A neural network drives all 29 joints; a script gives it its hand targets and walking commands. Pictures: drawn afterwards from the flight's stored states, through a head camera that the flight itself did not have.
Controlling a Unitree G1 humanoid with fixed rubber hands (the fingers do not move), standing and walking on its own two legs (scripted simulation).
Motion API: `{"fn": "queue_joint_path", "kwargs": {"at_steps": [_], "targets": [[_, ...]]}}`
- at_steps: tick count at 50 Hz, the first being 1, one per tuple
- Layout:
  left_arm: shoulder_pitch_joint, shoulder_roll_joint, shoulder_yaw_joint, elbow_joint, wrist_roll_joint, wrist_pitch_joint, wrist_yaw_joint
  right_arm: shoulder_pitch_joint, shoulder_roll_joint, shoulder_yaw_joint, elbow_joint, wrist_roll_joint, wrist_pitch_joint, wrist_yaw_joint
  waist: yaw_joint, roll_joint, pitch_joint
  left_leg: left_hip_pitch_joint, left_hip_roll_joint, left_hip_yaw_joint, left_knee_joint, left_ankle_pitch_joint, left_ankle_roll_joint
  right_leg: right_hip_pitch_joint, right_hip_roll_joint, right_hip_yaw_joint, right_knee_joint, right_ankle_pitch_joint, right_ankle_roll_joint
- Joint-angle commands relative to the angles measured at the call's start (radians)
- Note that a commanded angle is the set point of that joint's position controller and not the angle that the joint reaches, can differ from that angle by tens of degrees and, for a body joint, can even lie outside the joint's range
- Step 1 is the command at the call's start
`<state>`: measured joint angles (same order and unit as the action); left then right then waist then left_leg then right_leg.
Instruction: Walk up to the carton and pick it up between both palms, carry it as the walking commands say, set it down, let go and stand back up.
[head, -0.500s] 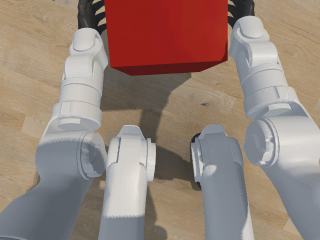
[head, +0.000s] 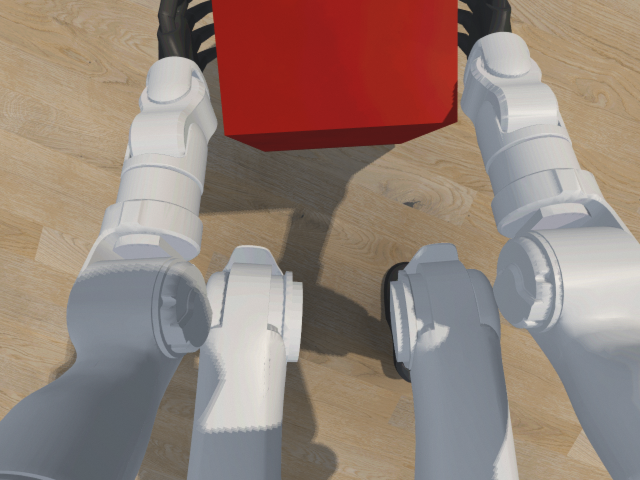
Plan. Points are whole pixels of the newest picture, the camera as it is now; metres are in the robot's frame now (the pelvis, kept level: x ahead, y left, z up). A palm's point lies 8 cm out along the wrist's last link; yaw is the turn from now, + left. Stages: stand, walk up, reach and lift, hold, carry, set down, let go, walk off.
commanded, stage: set down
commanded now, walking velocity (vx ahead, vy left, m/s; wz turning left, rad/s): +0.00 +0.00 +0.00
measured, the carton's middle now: (331, 53) +0.53 +0.00 -0.24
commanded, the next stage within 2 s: none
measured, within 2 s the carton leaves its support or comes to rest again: rests again in 0.08 s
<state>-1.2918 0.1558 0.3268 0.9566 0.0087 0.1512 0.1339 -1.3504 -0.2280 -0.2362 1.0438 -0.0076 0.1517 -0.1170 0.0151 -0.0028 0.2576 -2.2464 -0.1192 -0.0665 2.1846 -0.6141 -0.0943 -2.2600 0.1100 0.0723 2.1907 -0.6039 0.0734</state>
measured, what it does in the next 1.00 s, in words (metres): stands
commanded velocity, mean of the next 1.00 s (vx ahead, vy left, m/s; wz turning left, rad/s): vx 0.00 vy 0.00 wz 0.00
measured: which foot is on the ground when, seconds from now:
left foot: down 0.00-1.00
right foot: down 0.00-1.00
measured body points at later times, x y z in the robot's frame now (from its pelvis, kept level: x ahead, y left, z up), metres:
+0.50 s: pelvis +0.00 +0.00 -0.01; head +0.35 +0.00 +0.26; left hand +0.53 +0.16 -0.18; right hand +0.53 -0.15 -0.19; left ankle +0.10 +0.13 -0.34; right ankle +0.10 -0.13 -0.34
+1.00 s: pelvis -0.01 +0.00 +0.00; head +0.36 +0.00 +0.26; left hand +0.52 +0.18 -0.18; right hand +0.53 -0.18 -0.19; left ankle +0.10 +0.13 -0.34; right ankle +0.10 -0.13 -0.34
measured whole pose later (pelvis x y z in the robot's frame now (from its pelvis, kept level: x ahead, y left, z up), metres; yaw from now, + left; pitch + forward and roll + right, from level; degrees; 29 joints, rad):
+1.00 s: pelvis -0.01 +0.00 +0.00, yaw +0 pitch +38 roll +1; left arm -1.34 0.29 0.17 1.09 -0.14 0.02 0.12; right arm -1.36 -0.35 -0.12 1.13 0.14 0.02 -0.10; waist 0.02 0.00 0.30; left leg -2.26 -0.08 -0.05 2.17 -0.58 -0.07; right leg -2.27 0.07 0.06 2.18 -0.58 0.06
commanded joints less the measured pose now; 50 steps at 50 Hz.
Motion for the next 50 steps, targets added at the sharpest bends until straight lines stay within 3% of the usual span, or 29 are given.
{"fn": "queue_joint_path", "kwargs": {"at_steps": [1, 18, 28, 34, 38, 41, 50], "targets": [[-0.618, -0.824, -0.352, -0.118, -0.069, -0.034, -0.262, -0.551, 0.869, 0.295, -0.129, 0.065, -0.040, 0.261, 0.007, -0.009, -1.055, 0.455, -0.031, 0.152, -0.144, 0.405, 0.050, 0.458, 0.034, -0.134, -0.150, 0.380, -0.045], [-0.614, -0.749, -0.314, -0.076, -0.058, -0.045, -0.259, -0.548, 0.787, 0.256, -0.100, 0.049, -0.052, 0.257, 0.005, -0.002, -0.976, 0.432, -0.023, 0.144, -0.130, 0.367, 0.052, 0.436, 0.025, -0.128, -0.135, 0.340, -0.048], [-0.587, -0.629, -0.259, -0.049, -0.035, -0.060, -0.237, -0.525, 0.660, 0.207, -0.074, 0.026, -0.069, 0.236, 0.009, -0.004, -0.972, 0.447, -0.014, 0.139, -0.130, 0.348, 0.049, 0.444, 0.017, -0.127, -0.134, 0.313, -0.043], [-0.514, -0.401, -0.180, -0.033, -0.009, -0.087, -0.180, -0.454, 0.423, 0.134, -0.057, 0.000, -0.094, 0.176, 0.006, -0.005, -1.006, 0.471, 0.000, 0.138, -0.130, 0.348, 0.037, 0.474, 0.005, -0.128, -0.138, 0.306, -0.031], [-0.381, -0.082, -0.106, -0.011, -0.013, -0.115, -0.095, -0.350, 0.091, 0.064, -0.043, 0.004, -0.123, 0.089, -0.005, 0.006, -1.031, 0.497, 0.019, 0.135, -0.143, 0.354, 0.024, 0.506, -0.012, -0.125, -0.151, 0.312, -0.023], [-0.273, 0.188, -0.086, 0.010, -0.058, -0.135, -0.017, -0.250, -0.183, 0.033, -0.021, 0.043, -0.141, 0.012, -0.013, 0.009, -1.051, 0.525, 0.035, 0.127, -0.159, 0.368, 0.017, 0.530, -0.032, -0.114, -0.162, 0.332, -0.022], [-0.268, 0.249, -0.170, 0.044, -0.175, -0.155, -0.014, -0.261, -0.211, 0.137, -0.005, 0.174, -0.156, 0.020, 0.019, -0.021, -1.073, 0.499, 0.067, 0.110, -0.168, 0.373, 0.036, 0.516, -0.064, -0.097, -0.169, 0.345, -0.025]]}}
